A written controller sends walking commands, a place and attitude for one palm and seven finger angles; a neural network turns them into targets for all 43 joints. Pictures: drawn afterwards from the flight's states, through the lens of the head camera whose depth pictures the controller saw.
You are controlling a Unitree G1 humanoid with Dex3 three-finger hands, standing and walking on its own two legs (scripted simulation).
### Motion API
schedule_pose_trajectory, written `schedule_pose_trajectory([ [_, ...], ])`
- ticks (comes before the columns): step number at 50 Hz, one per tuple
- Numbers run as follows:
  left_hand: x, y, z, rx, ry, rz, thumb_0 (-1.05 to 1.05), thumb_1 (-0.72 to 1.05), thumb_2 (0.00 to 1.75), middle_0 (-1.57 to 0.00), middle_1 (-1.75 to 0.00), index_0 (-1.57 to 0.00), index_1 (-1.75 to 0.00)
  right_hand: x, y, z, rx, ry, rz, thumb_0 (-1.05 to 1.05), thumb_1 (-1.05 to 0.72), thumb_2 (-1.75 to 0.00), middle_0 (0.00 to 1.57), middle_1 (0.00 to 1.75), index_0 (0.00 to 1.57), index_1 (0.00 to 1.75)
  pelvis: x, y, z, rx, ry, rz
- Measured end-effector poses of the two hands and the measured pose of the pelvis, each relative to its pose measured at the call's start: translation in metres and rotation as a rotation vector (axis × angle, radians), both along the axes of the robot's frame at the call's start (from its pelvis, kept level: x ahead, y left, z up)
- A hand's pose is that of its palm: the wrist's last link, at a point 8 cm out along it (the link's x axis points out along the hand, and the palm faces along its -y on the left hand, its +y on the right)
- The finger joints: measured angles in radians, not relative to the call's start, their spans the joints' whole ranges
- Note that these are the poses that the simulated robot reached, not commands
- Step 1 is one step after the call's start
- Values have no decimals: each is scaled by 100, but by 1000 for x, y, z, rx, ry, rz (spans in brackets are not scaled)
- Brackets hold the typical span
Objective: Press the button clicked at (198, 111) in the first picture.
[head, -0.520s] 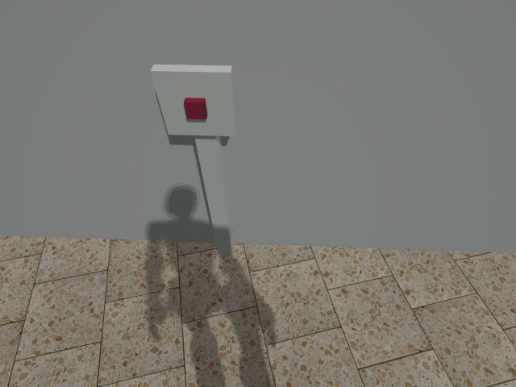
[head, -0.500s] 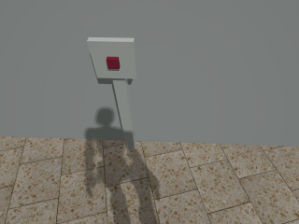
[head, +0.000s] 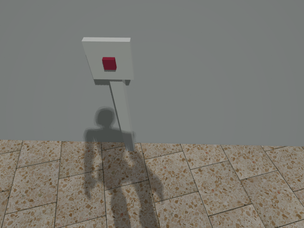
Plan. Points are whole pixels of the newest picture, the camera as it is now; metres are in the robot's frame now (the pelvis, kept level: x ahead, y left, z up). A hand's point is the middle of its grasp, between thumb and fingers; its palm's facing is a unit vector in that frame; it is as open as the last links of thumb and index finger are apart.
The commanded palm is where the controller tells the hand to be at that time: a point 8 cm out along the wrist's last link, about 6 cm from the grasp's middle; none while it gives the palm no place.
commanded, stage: look at it before walking up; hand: left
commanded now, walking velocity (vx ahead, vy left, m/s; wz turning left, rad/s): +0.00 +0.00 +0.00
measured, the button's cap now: (109, 63) +0.70 +0.21 +0.03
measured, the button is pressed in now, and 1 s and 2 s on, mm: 0 0 0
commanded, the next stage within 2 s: take the last steps up to it in 0.32 s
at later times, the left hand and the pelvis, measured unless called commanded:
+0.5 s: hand out of the picture +0.01 +0.19 -0.17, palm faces +0.00 -0.97 -0.25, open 7.4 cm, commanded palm none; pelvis +0.00 +0.00 +0.00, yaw +0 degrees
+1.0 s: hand out of the picture +0.07 +0.19 -0.19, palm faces +0.05 -0.99 -0.16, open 7.4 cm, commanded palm none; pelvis +0.11 +0.03 -0.01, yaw +2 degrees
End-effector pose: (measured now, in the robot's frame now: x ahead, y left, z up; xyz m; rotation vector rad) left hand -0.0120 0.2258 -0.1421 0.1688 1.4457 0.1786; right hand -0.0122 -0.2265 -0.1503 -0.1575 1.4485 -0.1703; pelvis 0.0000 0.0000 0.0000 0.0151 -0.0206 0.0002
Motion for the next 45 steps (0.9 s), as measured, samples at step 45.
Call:
schedule_pose_trajectory([
  [45, 2, 6, -23, -91, 209, 74, 1, 91, 90, -20, -30, -20, -30, 90, 33, -15, -2, -44, -3, 0, -90, -90, 20, 30, 20, 30, 86, 28, -25, 2, -11, 10],
])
